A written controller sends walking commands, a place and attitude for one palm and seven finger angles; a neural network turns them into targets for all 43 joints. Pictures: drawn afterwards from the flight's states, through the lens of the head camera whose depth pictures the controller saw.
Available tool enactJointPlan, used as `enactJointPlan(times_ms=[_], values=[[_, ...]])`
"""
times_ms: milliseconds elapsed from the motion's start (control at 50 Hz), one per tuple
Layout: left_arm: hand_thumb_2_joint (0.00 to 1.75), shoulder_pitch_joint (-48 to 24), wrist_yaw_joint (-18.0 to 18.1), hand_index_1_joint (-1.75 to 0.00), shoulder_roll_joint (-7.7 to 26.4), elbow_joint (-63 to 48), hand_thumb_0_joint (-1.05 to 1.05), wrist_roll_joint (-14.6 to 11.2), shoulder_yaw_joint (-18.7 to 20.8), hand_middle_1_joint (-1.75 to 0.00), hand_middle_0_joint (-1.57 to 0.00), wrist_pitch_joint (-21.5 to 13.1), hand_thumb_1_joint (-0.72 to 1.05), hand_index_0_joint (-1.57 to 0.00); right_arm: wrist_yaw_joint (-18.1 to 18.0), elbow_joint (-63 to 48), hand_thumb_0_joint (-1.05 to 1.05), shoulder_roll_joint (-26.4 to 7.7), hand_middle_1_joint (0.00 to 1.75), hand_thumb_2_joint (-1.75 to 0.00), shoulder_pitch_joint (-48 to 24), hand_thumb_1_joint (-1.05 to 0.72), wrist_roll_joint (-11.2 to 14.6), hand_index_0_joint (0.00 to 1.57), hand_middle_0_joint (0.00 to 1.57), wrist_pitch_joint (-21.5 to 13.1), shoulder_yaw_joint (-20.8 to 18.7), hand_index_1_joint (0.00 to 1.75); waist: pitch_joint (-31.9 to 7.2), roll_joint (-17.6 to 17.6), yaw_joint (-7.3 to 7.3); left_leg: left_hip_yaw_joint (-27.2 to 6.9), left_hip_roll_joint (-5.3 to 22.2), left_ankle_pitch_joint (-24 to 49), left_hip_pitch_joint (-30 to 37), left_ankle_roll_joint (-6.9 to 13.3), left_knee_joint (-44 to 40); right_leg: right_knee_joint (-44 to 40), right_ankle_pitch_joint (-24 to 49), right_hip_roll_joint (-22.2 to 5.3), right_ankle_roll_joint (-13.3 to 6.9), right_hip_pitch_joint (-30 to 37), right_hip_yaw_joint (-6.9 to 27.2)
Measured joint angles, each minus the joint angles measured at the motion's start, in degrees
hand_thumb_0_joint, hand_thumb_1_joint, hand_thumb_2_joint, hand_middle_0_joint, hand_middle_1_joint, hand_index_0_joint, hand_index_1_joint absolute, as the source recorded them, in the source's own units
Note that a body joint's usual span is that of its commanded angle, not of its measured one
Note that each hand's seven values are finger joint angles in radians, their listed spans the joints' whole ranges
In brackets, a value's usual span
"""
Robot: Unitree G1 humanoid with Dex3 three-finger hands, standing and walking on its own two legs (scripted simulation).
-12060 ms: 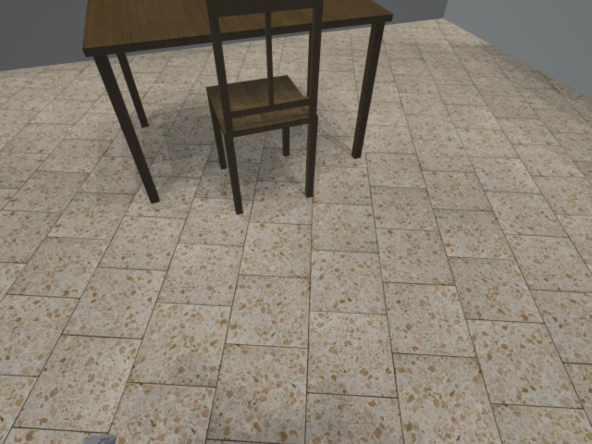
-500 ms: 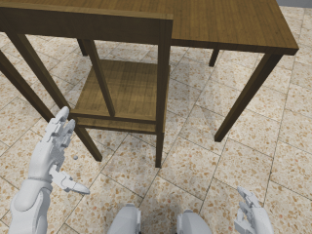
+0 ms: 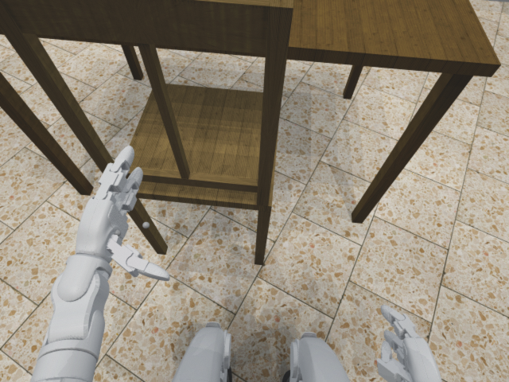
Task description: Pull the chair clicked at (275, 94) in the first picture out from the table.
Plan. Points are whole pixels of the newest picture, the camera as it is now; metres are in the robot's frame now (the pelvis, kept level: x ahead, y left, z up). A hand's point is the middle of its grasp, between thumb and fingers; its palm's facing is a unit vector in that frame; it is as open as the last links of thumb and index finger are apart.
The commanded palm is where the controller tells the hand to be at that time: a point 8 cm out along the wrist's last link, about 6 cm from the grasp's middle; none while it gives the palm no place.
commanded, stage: aim the fingers beside a spindle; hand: left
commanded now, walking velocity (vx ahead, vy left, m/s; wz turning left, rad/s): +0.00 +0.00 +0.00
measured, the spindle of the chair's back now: (170, 124) +0.52 +0.18 +0.05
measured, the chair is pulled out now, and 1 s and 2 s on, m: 0.00 0.00 0.00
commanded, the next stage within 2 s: push the fingers through the gap in 0.94 s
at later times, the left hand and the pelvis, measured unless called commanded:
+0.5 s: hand (163, 203) +0.38 +0.17 +0.02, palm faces -0.04 -1.00 -0.05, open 16.9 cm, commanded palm +0.35 +0.22 +0.02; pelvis +0.00 -0.01 -0.01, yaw -1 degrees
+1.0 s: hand (166, 209) +0.37 +0.17 +0.02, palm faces -0.05 -1.00 -0.05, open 16.9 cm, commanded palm +0.35 +0.22 +0.02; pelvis +0.00 -0.01 -0.01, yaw +0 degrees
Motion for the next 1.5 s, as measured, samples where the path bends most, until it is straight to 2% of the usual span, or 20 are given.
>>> enactJointPlan(times_ms=[160,300,440,620,760,940,1200,1500], values=[[0.30,-3.90,1.25,-0.08,0.21,4.21,-0.01,0.86,1.07,-0.08,-0.06,-0.81,-0.50,-0.06,0.39,0.44,0.01,-0.16,0.30,-0.89,0.56,-0.90,-0.20,0.21,0.20,1.39,-0.46,0.30,-0.09,-0.13,-0.83,0.32,0.23,-0.12,-1.35,-0.14,0.59,0.89,-0.11,0.21,-0.16,-1.67,0.34],[0.30,-6.67,1.78,-0.08,0.00,7.91,-0.01,1.63,0.71,-0.08,-0.06,-2.24,-0.50,-0.06,0.57,1.28,0.01,-0.47,0.30,-0.89,1.18,-0.90,-0.08,0.21,0.20,2.41,-0.75,0.30,-0.46,-0.14,-0.96,0.48,0.22,-0.27,-2.41,-0.25,1.10,1.79,-0.42,0.18,-0.28,-2.97,0.52],[0.30,-10.89,2.08,-0.08,0.73,11.95,-0.01,2.18,2.48,-0.08,-0.06,-2.92,-0.50,-0.06,0.55,1.55,0.01,-0.33,0.29,-0.89,0.75,-0.90,-0.24,0.21,0.20,3.28,-0.86,0.30,-0.15,-0.31,-1.62,0.52,0.45,-0.44,-4.18,-0.50,2.15,3.07,-0.63,0.39,-0.56,-4.95,0.57],[0.30,-9.09,1.32,-0.08,0.41,11.60,-0.01,1.49,2.75,-0.08,-0.06,-2.88,-0.50,-0.06,0.99,1.07,0.01,-0.20,0.29,-0.89,1.58,-0.90,0.20,0.21,0.20,4.65,-0.94,0.30,-0.60,-0.11,-1.36,1.00,0.54,-0.42,-3.25,-0.55,1.21,2.51,-0.62,0.50,-0.58,-4.40,1.09],[0.30,-8.60,1.54,-0.08,0.16,11.44,-0.01,1.54,2.51,-0.08,-0.06,-4.30,-0.50,-0.06,0.73,1.22,0.01,-0.28,0.29,-0.89,1.00,-0.90,0.15,0.21,0.20,4.35,-1.05,0.30,-0.43,-0.23,-1.04,0.67,0.48,-0.55,-3.36,-0.62,1.62,2.76,-0.79,0.47,-0.67,-4.32,0.78],[0.30,-9.10,1.80,-0.08,-0.41,11.16,-0.01,2.08,0.98,-0.08,-0.06,-3.70,-0.50,-0.06,0.73,0.80,0.01,-0.33,0.29,-0.89,0.08,-0.90,0.22,0.21,0.20,4.30,-1.15,0.30,-0.45,-0.16,-0.97,0.54,0.30,-0.46,-3.57,-0.53,1.80,2.85,-0.73,0.32,-0.56,-4.38,0.67],[0.30,-12.45,2.36,-0.08,0.49,14.19,-0.01,2.61,1.60,-0.08,-0.06,-3.97,-0.50,-0.06,0.57,1.43,0.01,-0.11,0.29,-0.89,0.34,-0.90,0.12,0.21,0.20,4.43,-0.67,0.30,-0.54,-0.14,-1.06,0.35,0.24,-0.39,-4.37,-0.52,2.25,3.20,-0.68,0.29,-0.56,-5.07,0.51],[0.30,-20.08,2.94,-0.08,2.11,21.76,-0.01,3.84,4.07,-0.08,-0.06,-3.86,-0.50,-0.06,1.00,2.32,0.01,-0.45,0.29,-0.89,2.16,-0.90,-0.20,0.21,0.20,5.56,-0.83,0.30,-0.63,-0.08,-2.77,0.79,0.49,-0.25,-5.61,-0.41,2.22,3.24,-0.34,0.55,-0.46,-6.58,0.99]])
